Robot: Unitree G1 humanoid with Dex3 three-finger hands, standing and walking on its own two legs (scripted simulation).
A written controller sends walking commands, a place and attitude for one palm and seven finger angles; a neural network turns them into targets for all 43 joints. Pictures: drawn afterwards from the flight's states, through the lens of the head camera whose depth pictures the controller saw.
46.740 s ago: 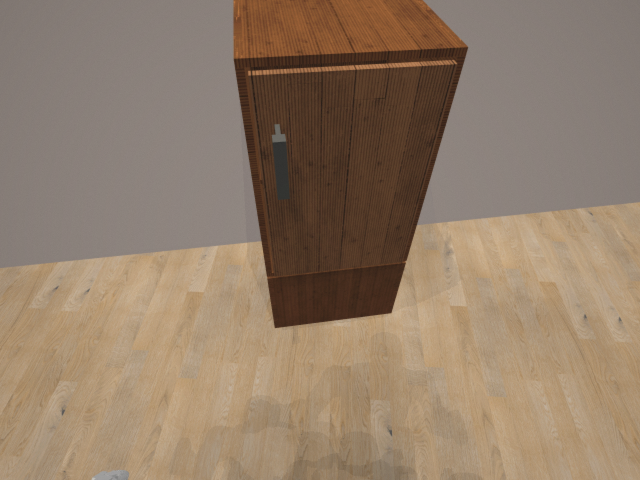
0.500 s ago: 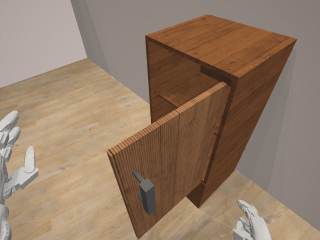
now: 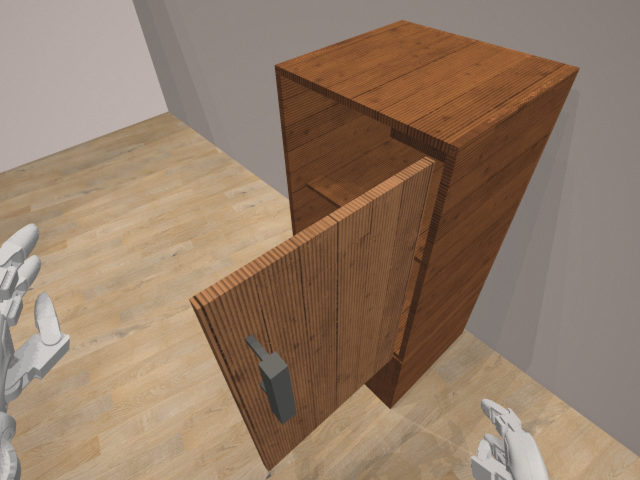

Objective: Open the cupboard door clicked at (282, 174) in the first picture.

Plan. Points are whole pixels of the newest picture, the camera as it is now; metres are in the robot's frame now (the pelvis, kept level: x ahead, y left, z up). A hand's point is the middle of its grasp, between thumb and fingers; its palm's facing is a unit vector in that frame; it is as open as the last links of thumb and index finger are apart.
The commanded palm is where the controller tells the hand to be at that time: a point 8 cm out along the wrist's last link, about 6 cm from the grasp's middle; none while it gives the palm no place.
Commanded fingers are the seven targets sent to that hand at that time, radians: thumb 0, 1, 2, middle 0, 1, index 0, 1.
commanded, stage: step back with the hand held close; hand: left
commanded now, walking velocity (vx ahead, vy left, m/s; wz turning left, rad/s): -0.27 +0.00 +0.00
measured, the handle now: (269, 378) +0.25 +0.11 -0.01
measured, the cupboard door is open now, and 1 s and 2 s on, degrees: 89 89 89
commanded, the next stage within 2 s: stop stepping back and stand still in 1.02 s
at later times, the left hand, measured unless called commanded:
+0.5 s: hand out of the picture +0.13 +0.29 +0.16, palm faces +0.40 -0.77 -0.49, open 7.4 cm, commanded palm +0.07 +0.33 +0.17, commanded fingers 0.00 0.90 0.90 -0.20 -0.30 -0.20 -0.30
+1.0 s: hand out of the picture +0.05 +0.30 +0.17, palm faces +0.44 -0.80 -0.41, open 7.4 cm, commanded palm -0.01 +0.33 +0.17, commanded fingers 0.00 0.90 0.90 -0.20 -0.30 -0.20 -0.30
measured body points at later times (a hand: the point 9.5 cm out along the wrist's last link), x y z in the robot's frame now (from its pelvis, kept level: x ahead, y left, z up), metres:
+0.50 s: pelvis -0.07 +0.03 -0.01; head -0.06 +0.04 +0.44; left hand +0.11 +0.33 +0.18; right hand +0.10 -0.21 -0.08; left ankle +0.01 +0.12 -0.74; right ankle -0.04 -0.10 -0.74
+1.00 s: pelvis -0.16 +0.04 -0.01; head -0.13 +0.06 +0.44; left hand +0.02 +0.34 +0.19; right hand +0.02 -0.18 -0.09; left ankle -0.03 +0.14 -0.74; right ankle -0.23 -0.09 -0.70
